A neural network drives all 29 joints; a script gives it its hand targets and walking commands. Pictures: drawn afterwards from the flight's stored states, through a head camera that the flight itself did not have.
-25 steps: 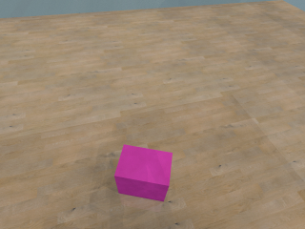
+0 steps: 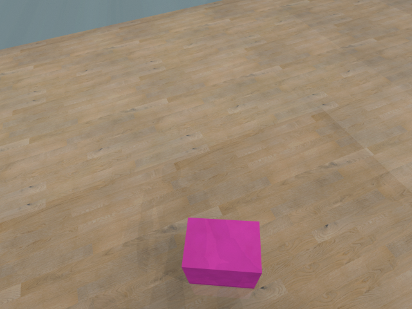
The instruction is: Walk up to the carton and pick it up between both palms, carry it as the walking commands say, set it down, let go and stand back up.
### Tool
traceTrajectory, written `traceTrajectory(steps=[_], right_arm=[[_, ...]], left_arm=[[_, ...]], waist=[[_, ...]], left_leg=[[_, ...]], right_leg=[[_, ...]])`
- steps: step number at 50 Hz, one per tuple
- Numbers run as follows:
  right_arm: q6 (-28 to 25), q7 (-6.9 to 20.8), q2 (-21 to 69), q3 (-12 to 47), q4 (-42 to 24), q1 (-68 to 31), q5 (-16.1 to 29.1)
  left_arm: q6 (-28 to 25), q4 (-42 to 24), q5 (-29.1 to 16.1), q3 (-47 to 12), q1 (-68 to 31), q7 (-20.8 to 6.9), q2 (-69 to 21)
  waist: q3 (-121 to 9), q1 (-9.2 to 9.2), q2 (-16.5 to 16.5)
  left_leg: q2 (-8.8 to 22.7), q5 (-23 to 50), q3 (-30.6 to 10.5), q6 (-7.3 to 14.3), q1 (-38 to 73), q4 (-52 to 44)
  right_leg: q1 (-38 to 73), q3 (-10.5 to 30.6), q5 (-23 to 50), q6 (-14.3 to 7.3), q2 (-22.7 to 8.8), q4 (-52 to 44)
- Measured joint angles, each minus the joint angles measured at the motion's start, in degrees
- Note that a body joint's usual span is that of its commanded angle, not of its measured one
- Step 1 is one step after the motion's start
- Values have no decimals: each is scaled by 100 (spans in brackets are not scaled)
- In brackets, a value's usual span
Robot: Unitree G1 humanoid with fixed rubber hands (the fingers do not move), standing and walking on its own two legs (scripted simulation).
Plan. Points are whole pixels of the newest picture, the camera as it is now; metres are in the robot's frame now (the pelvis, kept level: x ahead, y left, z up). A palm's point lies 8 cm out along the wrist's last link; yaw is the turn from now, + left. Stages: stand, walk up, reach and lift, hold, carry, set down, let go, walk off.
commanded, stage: walk up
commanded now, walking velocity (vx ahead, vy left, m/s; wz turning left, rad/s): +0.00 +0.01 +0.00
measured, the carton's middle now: (222, 254) +0.42 -0.02 -0.62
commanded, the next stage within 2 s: stand in 1.50 s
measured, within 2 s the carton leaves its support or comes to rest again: neither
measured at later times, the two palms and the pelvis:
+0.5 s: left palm out of the picture +0.07 +0.25 -0.12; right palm out of the picture +0.09 -0.25 -0.16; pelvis +0.01 +0.00 +0.00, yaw -1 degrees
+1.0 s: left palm out of the picture +0.15 +0.21 -0.14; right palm out of the picture -0.02 -0.26 -0.13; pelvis +0.05 -0.02 +0.00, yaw -5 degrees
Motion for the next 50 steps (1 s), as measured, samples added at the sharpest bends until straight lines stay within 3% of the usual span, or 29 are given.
traceTrajectory(steps=[1,3,5,8,16,19,22,27,30,33,34,37,41,44,47,50], right_arm=[[-30,-13,-16,-4,-28,-78,-2],[-93,-64,30,-32,7,-257,-23],[-138,-111,46,-28,-16,-378,-79],[-116,-193,72,-14,-60,-541,-140],[23,-225,-9,-104,-192,-827,-188],[142,-207,-160,-163,-211,-779,-84],[360,-180,-336,-209,-207,-625,-25],[445,-51,-435,-214,-156,-478,26],[375,-20,-404,-153,-175,-395,-12],[260,-56,-291,-76,-203,-307,-21],[197,-81,-235,-60,-206,-268,-28],[59,-130,-44,-9,-178,-76,-128],[-13,-209,9,-46,-94,205,-186],[-109,-163,-38,-124,30,431,-182],[-124,-141,-100,-166,171,697,-152],[-74,-144,-86,-128,359,900,-93]], left_arm=[[30,24,-28,-11,6,-4,-9],[89,81,-94,15,-56,-9,37],[172,71,-127,57,-137,1,88],[234,80,-122,49,-347,-10,190],[345,4,-39,107,-525,-151,354],[292,-78,5,120,-523,-153,412],[188,-182,74,65,-489,-116,372],[173,-287,66,45,-385,-44,271],[154,-285,82,78,-355,-38,243],[206,-264,60,98,-279,-50,264],[226,-253,37,102,-241,-55,290],[359,-175,20,162,-151,-106,390],[469,-128,6,198,-169,-228,462],[427,-142,18,143,-142,-356,484],[300,-190,23,50,-172,-388,456],[91,-265,16,15,-291,-274,451]], waist=[[27,12,-41],[68,122,-302],[63,224,-417],[140,211,-475],[208,215,-237],[204,200,-47],[126,186,166],[8,255,198],[-74,231,136],[-181,250,-15],[-216,224,-92],[-315,202,-364],[-359,131,-438],[-457,68,-449],[-483,5,-416],[-392,-90,-429]], left_leg=[[8,381,36,1,123,-417],[-126,174,178,110,251,-476],[-136,37,243,208,261,-482],[-146,114,202,245,334,-709],[27,93,348,154,281,-657],[95,-79,295,59,130,-270],[-48,-1036,-32,-1,-178,688],[-252,-1114,-172,-46,-186,1546],[-237,-1098,-121,-70,170,989],[-253,-730,45,-123,857,-401],[-274,-606,107,3,1063,-816],[-272,-699,241,257,1161,-833],[-53,-598,325,207,1449,-1145],[44,-528,439,139,1687,-1467],[48,-534,546,73,1951,-1680],[9,-754,502,-51,1976,-1394]], right_leg=[[28,-14,-110,53,-28,121],[-133,146,-278,87,-183,620],[-534,434,-695,106,-55,1376],[-977,584,-881,106,138,1862],[-1518,636,-242,88,169,1264],[-1369,523,769,-1,110,729],[-1365,367,496,-133,89,842],[-1305,368,653,-136,39,514],[-1329,340,759,-114,46,364],[-1444,398,746,-73,95,460],[-1509,414,685,-47,88,593],[-1884,684,-271,85,223,1769],[-2310,648,-292,201,304,3121],[-2292,567,46,179,92,2772],[-1885,621,248,137,-86,1580],[-1269,678,1235,64,-119,282]])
